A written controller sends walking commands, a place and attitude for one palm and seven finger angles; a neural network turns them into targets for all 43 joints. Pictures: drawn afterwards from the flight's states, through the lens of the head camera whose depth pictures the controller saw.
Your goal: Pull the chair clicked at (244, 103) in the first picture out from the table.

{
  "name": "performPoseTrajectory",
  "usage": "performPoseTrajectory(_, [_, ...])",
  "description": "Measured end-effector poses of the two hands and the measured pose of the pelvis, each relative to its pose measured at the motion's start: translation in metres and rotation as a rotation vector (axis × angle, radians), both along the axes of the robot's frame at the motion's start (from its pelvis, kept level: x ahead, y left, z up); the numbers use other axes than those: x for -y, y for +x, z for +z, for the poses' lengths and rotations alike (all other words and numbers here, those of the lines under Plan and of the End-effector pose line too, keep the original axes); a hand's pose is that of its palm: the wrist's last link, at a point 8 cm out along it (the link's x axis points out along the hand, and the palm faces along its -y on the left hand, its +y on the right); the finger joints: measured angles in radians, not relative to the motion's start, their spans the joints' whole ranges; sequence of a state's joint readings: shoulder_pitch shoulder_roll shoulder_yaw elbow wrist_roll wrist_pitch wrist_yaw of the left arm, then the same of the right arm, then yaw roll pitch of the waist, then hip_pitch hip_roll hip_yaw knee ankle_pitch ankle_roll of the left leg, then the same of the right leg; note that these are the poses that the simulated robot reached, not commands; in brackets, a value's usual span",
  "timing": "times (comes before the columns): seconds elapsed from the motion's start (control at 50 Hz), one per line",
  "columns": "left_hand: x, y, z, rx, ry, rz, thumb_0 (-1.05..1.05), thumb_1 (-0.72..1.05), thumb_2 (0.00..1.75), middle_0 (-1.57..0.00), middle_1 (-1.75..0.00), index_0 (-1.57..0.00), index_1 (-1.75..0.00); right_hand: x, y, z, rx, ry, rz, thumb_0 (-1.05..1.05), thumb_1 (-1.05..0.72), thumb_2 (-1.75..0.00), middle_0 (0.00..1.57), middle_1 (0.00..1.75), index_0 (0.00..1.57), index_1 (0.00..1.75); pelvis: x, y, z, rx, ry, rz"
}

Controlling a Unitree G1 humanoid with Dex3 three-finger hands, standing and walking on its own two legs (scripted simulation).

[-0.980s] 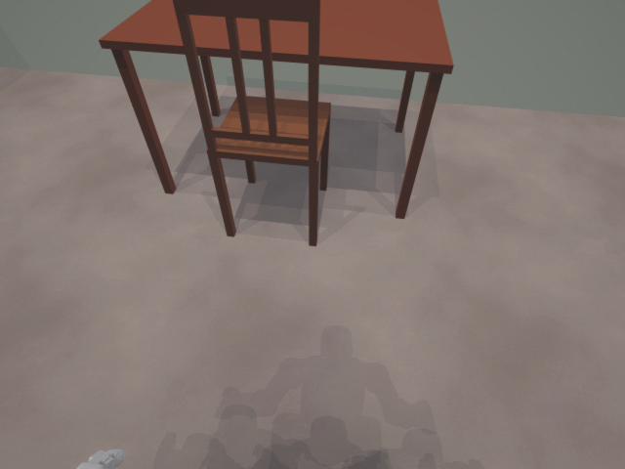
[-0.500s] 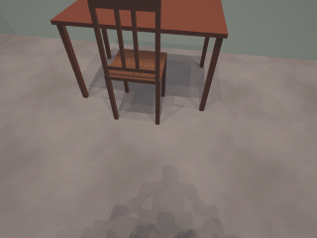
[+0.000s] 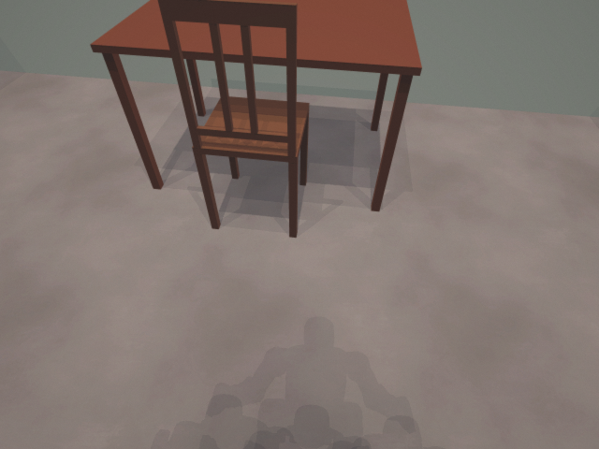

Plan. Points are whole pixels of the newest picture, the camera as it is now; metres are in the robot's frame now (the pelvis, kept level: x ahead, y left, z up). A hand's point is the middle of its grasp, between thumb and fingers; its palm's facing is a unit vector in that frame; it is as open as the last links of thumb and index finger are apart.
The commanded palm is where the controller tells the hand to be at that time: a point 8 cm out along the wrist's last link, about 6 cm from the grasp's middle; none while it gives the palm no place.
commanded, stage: look at it before walking up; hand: left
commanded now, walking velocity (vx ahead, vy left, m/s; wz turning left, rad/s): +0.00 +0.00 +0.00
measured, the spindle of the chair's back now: (222, 82) +1.15 +0.30 -0.06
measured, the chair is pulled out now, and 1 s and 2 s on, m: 0.00 0.00 0.00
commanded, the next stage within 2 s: walk to a spot facing it in 0.46 s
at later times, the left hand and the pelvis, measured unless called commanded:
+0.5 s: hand out of the picture +0.07 +0.25 -0.16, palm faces -0.04 -0.94 -0.33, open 7.4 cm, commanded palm none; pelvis +0.00 +0.00 +0.00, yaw +0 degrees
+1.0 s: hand out of the picture +0.05 +0.23 -0.19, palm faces +0.09 -0.98 -0.15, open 7.4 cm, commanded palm none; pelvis +0.09 +0.05 -0.01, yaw +6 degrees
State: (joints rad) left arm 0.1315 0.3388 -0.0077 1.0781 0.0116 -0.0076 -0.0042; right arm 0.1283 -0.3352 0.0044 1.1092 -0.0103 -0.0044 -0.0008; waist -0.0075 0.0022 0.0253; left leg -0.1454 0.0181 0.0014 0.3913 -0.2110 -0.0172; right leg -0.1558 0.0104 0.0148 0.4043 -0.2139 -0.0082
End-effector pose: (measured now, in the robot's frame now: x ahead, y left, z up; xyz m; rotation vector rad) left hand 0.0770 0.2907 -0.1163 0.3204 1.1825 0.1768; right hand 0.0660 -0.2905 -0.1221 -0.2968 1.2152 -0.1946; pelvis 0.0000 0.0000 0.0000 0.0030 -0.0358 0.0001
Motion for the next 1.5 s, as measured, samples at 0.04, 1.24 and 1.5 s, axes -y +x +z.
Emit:
performPoseTrajectory(0.04, [0.000,0.000,0.000,0.000,-0.002,-0.001,0.01,0.90,0.90,-0.20,-0.30,-0.20,-0.30,0.000,0.000,0.000,0.000,0.000,0.000,0.00,-0.90,-0.90,0.20,0.30,0.20,0.30,0.000,0.000,0.000,-0.001,0.000,-0.001])
performPoseTrajectory(1.24, [0.010,0.164,-0.036,-0.025,-0.186,0.135,0.01,0.92,0.90,-0.20,-0.30,-0.19,-0.30,-0.143,0.009,-0.014,-0.439,0.174,-0.134,0.00,-0.90,-0.90,0.20,0.30,0.20,0.30,-0.048,0.190,-0.010,-0.039,-0.012,0.133])
performPoseTrajectory(1.5, [0.014,0.263,-0.031,0.106,-0.143,0.276,-0.01,0.93,0.89,-0.20,-0.30,-0.20,-0.30,-0.096,0.275,-0.033,-0.183,0.107,0.077,0.00,-0.91,-0.90,0.19,0.30,0.20,0.30,-0.040,0.309,-0.015,-0.015,-0.039,0.260])
